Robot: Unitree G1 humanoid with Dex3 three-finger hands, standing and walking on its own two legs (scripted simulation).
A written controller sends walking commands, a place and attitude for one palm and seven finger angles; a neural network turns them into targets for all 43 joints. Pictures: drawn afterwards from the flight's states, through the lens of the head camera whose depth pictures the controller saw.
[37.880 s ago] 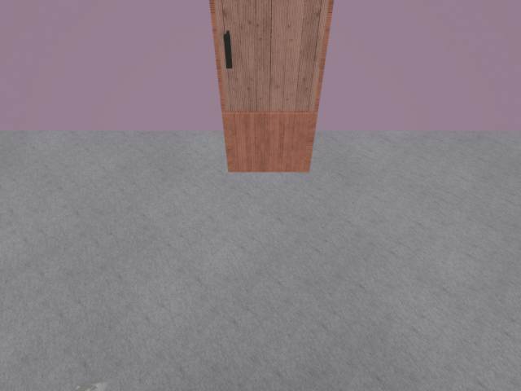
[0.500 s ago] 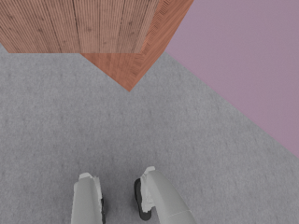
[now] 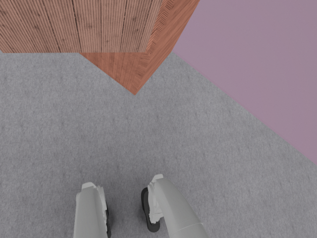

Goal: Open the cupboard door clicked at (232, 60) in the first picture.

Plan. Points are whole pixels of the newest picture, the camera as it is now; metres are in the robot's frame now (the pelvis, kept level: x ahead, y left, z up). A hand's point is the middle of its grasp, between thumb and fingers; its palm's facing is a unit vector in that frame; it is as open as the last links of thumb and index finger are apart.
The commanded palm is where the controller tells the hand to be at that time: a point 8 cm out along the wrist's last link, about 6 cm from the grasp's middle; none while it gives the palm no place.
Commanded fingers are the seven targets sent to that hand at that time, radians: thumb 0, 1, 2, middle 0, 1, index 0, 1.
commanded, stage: slide the fingers in behind the handle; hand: left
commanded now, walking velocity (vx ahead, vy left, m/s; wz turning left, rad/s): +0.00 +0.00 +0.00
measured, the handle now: out of the picture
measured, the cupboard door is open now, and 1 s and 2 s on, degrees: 45 45 45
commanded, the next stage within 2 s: close the thumb around the handle in 1.26 s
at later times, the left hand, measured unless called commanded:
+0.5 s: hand out of the picture +0.56 +0.31 +0.10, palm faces +0.06 -1.00 -0.02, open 14.0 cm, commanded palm +0.57 +0.31 +0.09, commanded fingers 0.00 -0.50 0.30 -0.30 -1.20 -0.30 -1.20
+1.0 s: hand out of the picture +0.57 +0.28 +0.10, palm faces +0.08 -1.00 -0.02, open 14.0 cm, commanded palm +0.57 +0.30 +0.09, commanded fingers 0.00 -0.50 0.30 -0.30 -1.20 -0.30 -1.20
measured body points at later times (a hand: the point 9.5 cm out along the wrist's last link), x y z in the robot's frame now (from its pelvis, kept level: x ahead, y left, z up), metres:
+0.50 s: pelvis +0.01 +0.00 +0.02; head +0.21 +0.07 +0.41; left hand +0.56 +0.36 +0.10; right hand +0.00 -0.26 -0.06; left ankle +0.04 +0.09 -0.59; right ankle +0.04 -0.14 -0.59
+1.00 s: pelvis +0.01 -0.02 +0.01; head +0.21 +0.03 +0.41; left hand +0.56 +0.33 +0.10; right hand +0.00 -0.28 -0.08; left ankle +0.04 +0.09 -0.59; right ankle +0.04 -0.14 -0.59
